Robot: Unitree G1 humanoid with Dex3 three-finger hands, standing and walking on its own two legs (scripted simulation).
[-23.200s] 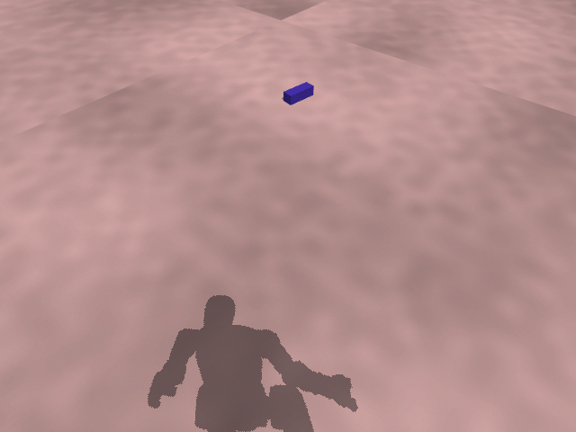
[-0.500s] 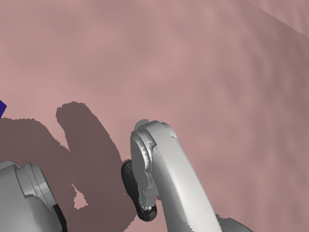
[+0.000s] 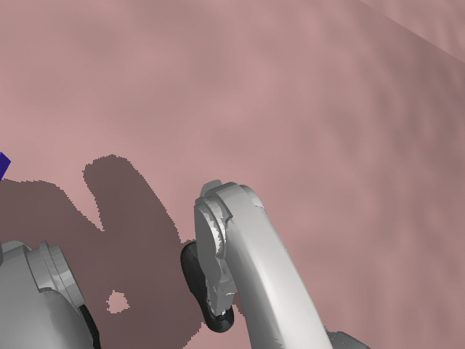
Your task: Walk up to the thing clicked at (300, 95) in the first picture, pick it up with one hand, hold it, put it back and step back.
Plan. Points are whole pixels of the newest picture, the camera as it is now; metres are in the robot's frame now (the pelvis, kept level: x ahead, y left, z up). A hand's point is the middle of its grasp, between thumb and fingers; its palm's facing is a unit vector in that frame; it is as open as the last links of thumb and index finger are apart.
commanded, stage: close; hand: left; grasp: from above
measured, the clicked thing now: out of the picture +0.41 +0.30 -0.29
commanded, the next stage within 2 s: settle in 1.04 s
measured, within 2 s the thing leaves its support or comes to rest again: neither
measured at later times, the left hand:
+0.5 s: hand out of the picture +0.41 +0.30 -0.22, palm faces -0.13 -0.43 -0.89, open 10.7 cm
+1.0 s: hand out of the picture +0.41 +0.30 -0.22, palm faces -0.14 -0.43 -0.89, open 9.7 cm
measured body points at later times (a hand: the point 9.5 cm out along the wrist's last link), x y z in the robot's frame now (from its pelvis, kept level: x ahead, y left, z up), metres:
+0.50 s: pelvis +0.00 +0.00 +0.00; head +0.24 +0.10 +0.35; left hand +0.41 +0.31 -0.17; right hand +0.03 -0.26 -0.06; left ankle +0.08 +0.14 -0.28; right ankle +0.12 -0.12 -0.28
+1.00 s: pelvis -0.01 +0.00 +0.00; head +0.24 +0.10 +0.36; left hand +0.41 +0.31 -0.17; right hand +0.02 -0.26 -0.06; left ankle +0.08 +0.14 -0.28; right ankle +0.12 -0.12 -0.28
